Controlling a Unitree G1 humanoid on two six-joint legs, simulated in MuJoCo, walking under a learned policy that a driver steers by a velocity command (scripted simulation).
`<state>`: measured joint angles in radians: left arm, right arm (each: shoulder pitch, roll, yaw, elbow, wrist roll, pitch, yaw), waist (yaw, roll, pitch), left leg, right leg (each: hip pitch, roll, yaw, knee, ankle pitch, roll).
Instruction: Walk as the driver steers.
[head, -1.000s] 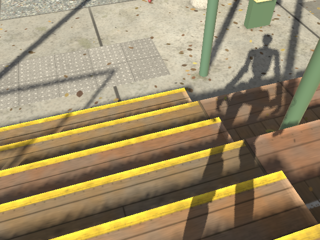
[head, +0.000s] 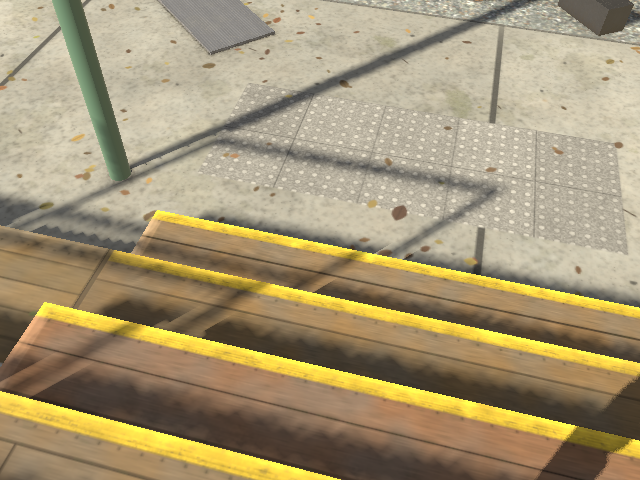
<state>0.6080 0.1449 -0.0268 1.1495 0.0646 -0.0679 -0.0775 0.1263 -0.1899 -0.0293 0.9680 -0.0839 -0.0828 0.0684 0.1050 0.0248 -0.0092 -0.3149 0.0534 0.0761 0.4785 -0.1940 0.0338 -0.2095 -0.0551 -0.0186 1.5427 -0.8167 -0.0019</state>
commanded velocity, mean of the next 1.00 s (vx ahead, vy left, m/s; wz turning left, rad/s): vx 0.45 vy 0.00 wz -0.23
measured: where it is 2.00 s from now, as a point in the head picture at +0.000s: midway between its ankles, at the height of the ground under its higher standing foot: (415, 388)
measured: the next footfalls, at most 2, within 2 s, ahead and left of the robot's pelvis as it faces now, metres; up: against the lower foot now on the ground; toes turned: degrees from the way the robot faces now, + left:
right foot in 0.48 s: +0.38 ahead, -0.22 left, -0.15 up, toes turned -21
left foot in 0.98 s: +0.76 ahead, -0.08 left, -0.30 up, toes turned -9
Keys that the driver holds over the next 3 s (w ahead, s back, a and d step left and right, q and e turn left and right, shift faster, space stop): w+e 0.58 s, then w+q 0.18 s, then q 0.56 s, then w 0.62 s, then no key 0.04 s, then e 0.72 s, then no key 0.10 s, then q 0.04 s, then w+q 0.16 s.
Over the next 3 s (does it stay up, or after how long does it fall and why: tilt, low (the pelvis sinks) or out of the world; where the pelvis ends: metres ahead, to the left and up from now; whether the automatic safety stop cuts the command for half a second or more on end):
stays up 1.13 -0.20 -0.48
